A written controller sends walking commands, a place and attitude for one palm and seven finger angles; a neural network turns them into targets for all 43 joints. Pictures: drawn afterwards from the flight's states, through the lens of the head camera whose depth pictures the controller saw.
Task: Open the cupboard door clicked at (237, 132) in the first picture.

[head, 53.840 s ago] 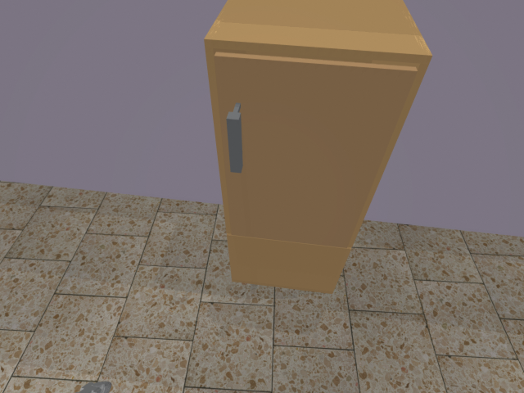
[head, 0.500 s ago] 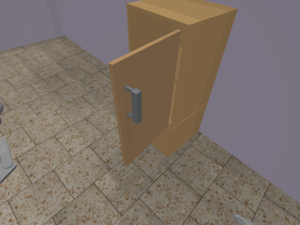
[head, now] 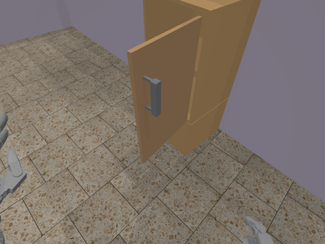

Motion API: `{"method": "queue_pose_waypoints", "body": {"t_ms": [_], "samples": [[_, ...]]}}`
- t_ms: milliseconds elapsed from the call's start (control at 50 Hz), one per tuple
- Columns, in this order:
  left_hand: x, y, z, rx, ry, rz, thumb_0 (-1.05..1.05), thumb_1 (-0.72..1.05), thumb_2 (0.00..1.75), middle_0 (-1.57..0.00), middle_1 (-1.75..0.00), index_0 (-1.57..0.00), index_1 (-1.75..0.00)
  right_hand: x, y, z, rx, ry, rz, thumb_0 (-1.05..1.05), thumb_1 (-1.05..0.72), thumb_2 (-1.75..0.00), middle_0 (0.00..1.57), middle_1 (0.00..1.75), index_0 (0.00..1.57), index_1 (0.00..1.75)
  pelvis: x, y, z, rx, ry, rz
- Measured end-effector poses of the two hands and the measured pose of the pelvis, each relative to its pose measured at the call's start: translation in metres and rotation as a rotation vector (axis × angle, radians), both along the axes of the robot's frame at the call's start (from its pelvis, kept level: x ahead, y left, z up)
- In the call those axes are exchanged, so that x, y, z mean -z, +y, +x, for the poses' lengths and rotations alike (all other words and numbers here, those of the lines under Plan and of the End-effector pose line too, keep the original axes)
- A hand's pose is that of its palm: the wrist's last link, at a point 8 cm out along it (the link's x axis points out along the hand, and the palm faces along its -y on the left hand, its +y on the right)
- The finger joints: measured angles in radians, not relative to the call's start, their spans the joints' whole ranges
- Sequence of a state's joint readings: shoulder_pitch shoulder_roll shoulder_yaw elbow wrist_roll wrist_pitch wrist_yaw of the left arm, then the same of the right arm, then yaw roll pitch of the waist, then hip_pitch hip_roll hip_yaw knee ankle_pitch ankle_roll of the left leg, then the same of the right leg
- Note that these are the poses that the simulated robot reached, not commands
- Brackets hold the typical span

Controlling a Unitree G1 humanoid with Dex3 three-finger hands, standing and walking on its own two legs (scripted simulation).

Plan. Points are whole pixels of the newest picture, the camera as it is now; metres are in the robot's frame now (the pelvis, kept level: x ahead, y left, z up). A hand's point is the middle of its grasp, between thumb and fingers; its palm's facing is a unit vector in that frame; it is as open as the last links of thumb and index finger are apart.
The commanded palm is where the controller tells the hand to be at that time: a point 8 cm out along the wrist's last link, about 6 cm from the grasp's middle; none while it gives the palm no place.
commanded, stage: stop stepping back and stand still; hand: left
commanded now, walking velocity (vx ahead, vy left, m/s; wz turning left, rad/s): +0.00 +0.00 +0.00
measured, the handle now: (151, 96) +0.57 +0.09 +0.04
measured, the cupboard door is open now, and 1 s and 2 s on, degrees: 99 99 99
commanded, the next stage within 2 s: let the arm hang, fingers relaxed in 0.42 s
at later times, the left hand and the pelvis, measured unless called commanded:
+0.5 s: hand (19, 198) +0.16 +0.27 +0.13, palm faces +0.44 -0.80 -0.41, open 7.4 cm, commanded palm none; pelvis -0.03 +0.00 +0.01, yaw +1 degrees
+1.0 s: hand out of the picture -0.09 +0.18 -0.17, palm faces +0.08 -0.98 -0.18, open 7.2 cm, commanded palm none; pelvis -0.04 +0.00 +0.00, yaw +3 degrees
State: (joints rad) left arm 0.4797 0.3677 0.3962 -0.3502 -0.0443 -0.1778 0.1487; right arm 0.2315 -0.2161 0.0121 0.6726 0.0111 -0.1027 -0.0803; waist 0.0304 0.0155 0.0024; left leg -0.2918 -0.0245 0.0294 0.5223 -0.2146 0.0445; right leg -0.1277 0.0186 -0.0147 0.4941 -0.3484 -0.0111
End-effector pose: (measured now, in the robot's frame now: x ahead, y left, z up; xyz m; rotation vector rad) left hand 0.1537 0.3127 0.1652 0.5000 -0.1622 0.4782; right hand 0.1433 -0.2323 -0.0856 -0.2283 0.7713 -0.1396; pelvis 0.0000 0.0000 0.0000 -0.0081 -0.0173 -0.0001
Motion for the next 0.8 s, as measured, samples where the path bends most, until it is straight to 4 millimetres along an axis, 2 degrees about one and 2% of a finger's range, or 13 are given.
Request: {"method": "queue_pose_waypoints", "body": {"t_ms": [60,160,220,280,400,460,540,580,640,680,720,760,800], "samples": [[0.005,-0.01,0.001,0.053,0.015,-0.028,0.01,0.89,0.9,-0.2,-0.3,-0.21,-0.3,-0.009,0.007,-0.001,-0.017,-0.039,-0.001,0.01,-0.9,-0.89,0.21,0.3,0.2,0.3,-0.002,0.001,-0.011,-0.002,-0.002,-0.002],[-0.015,-0.026,-0.014,0.165,-0.022,0.036,0.01,0.89,0.9,-0.21,-0.3,-0.21,-0.31,-0.024,0.014,-0.006,-0.036,-0.091,-0.005,0.01,-0.9,-0.89,0.21,0.3,0.2,0.3,-0.005,0.0,-0.024,-0.011,0.009,-0.01],[-0.028,-0.022,-0.027,0.163,-0.027,0.099,0.01,0.89,0.9,-0.21,-0.3,-0.21,-0.31,-0.026,0.014,-0.009,-0.037,-0.094,-0.004,0.01,-0.9,-0.89,0.21,0.3,0.2,0.3,-0.006,0.0,-0.028,-0.019,0.016,-0.017],[-0.031,-0.011,-0.039,0.108,-0.008,0.119,0.01,0.89,0.9,-0.21,-0.3,-0.22,-0.31,-0.022,0.013,-0.012,-0.033,-0.078,0.0,0.01,-0.9,-0.89,0.21,0.3,0.2,0.3,-0.007,0.001,-0.03,-0.022,0.018,-0.022],[-0.006,0.003,-0.049,-0.005,0.051,0.021,0.01,0.89,0.9,-0.21,-0.3,-0.21,-0.31,-0.012,0.008,-0.019,-0.029,-0.037,-0.002,0.01,-0.9,-0.89,0.21,0.3,0.2,0.3,-0.008,0.003,-0.032,-0.019,0.008,-0.026],[0.009,-0.001,-0.043,-0.008,0.068,-0.04,0.01,0.89,0.9,-0.21,-0.3,-0.21,-0.31,-0.011,0.006,-0.022,-0.03,-0.024,-0.015,0.01,-0.9,-0.89,0.21,0.3,0.2,0.3,-0.008,0.002,-0.032,-0.02,0.002,-0.027],[0.018,-0.011,-0.029,0.058,0.07,-0.05,0.01,0.89,0.9,-0.2,-0.3,-0.21,-0.3,-0.013,0.003,-0.022,-0.047,-0.026,-0.026,0.01,-0.9,-0.89,0.21,0.3,0.2,0.3,-0.006,0.002,-0.032,-0.028,0.008,-0.028],[0.057,-0.01,-0.014,0.093,0.224,-0.088,0.01,0.9,0.9,-0.2,-0.3,-0.21,-0.3,0.0,-0.003,-0.023,-0.076,0.023,-0.013,0.01,-0.9,-0.89,0.21,0.3,0.2,0.3,-0.002,0.004,-0.035,-0.039,0.018,-0.03],[0.142,-0.014,-0.012,0.084,0.586,-0.211,0.0,0.9,0.9,-0.2,-0.3,-0.2,-0.3,0.019,-0.014,-0.031,-0.057,0.106,-0.007,0.01,-0.9,-0.89,0.21,0.3,0.2,0.3,0.003,0.008,-0.039,-0.038,0.024,-0.027],[0.195,-0.026,-0.029,0.075,0.811,-0.294,0.0,0.9,0.9,-0.2,-0.3,-0.2,-0.3,0.027,-0.021,-0.043,-0.029,0.154,-0.008,0.01,-0.9,-0.89,0.21,0.3,0.2,0.3,0.005,0.008,-0.04,-0.035,0.022,-0.021],[0.238,-0.043,-0.056,0.065,0.988,-0.382,0.0,0.91,0.9,-0.2,-0.3,-0.2,-0.3,0.031,-0.026,-0.06,-0.005,0.214,-0.017,0.01,-0.9,-0.89,0.21,0.3,0.2,0.3,0.005,0.006,-0.04,-0.034,0.016,-0.015],[0.272,-0.062,-0.087,0.051,1.129,-0.475,0.01,0.91,0.9,-0.2,-0.3,-0.2,-0.3,0.032,-0.03,-0.081,0.013,0.29,-0.031,0.01,-0.9,-0.89,0.21,0.3,0.2,0.3,0.005,0.003,-0.039,-0.037,0.008,-0.011],[0.295,-0.082,-0.12,0.035,1.245,-0.561,0.01,0.91,0.9,-0.2,-0.3,-0.2,-0.3,0.033,-0.032,-0.103,0.025,0.374,-0.044,0.01,-0.9,-0.89,0.2,0.3,0.2,0.3,0.004,0.0,-0.039,-0.042,0.001,-0.01]]}}
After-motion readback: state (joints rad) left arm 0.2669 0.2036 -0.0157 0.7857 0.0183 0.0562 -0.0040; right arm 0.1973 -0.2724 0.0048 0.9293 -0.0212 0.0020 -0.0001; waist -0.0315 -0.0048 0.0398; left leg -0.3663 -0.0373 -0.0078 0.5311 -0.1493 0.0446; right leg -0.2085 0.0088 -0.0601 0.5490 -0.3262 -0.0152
